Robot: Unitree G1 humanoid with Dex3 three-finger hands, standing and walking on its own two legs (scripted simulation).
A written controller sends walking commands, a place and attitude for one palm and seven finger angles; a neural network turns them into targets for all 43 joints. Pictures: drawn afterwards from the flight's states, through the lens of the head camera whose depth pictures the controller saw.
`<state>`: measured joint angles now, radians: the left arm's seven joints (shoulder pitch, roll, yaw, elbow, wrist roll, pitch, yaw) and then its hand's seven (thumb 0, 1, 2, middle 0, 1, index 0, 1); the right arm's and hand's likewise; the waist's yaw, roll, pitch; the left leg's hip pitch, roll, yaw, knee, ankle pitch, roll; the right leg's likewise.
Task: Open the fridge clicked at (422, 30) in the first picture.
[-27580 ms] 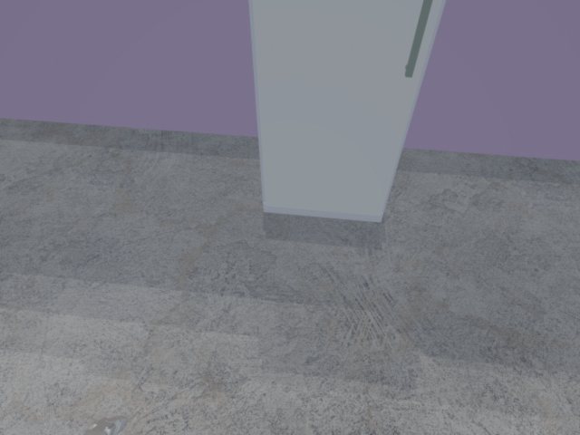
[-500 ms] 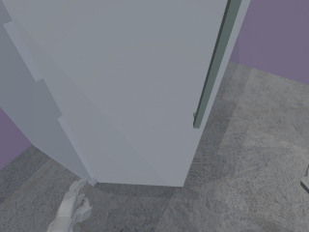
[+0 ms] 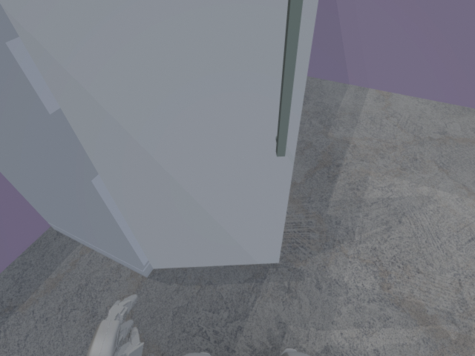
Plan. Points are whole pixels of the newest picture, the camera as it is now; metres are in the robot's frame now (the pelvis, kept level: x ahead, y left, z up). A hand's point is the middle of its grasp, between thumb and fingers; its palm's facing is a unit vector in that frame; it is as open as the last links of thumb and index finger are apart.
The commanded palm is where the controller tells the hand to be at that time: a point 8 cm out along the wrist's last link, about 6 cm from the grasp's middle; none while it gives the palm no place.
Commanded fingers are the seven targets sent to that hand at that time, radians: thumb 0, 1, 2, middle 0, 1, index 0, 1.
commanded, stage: step back with the hand held close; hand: right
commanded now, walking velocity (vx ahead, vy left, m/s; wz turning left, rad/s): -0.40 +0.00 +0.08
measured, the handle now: (288, 49) +0.57 -0.06 +0.25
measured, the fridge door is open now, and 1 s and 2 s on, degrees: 62 62 62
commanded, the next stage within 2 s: stop stepping back and stand still in 0.26 s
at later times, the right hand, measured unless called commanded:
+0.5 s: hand out of the picture +0.08 -0.27 +0.22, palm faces +0.40 +0.83 -0.38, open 7.4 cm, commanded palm +0.03 -0.31 +0.20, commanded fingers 0.00 -0.90 -0.90 0.20 0.30 0.20 0.30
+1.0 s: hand out of the picture +0.03 -0.24 +0.19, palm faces +0.36 +0.81 -0.47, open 7.4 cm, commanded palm -0.03 -0.29 +0.20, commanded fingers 0.00 -0.90 -0.90 0.20 0.30 0.20 0.30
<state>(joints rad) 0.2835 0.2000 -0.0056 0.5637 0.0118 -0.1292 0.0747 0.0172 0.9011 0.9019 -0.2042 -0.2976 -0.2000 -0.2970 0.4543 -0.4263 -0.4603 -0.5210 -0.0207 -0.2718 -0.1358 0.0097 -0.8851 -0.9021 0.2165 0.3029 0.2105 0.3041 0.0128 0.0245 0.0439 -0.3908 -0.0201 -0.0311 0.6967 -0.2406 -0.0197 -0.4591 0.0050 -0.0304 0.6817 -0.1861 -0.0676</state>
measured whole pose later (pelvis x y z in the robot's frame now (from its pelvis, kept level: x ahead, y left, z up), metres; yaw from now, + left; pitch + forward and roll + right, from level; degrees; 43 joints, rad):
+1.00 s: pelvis -0.20 +0.00 +0.01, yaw +6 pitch -2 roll -1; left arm 0.33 0.18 -0.01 0.65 0.02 -0.15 0.07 0.02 0.90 0.90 -0.20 -0.30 -0.20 -0.30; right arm 0.51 -0.45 -0.43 -0.46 0.00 -0.20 -0.15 0.01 -0.89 -0.90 0.21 0.30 0.21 0.30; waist 0.04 0.04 -0.04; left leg -0.30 -0.02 0.08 0.63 -0.33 0.06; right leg -0.35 -0.03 -0.04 0.74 -0.40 -0.02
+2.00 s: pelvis -0.19 -0.06 +0.03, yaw +2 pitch -1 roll +1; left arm 0.16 0.30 0.02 1.09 0.02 0.01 0.00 0.01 0.90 0.90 -0.20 -0.30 -0.20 -0.30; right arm 0.18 -0.36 -0.02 1.13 -0.02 0.01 0.00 0.00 -0.91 -0.90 0.20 0.30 0.20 0.30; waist -0.01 -0.02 0.04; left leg -0.17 0.02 -0.01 0.39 -0.21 -0.02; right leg -0.24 0.02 -0.01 0.41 -0.16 -0.04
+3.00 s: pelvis -0.15 -0.03 +0.03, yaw +3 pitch -1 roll +0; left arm 0.10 0.30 0.00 1.13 0.02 0.01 0.01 0.01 0.90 0.90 -0.20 -0.30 -0.20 -0.30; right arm 0.12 -0.31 0.00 1.14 -0.01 -0.01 -0.01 0.00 -0.90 -0.90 0.21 0.30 0.20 0.30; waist 0.01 0.00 0.04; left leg -0.07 -0.02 -0.01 0.31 -0.22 0.02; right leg -0.13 -0.01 -0.02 0.33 -0.18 0.01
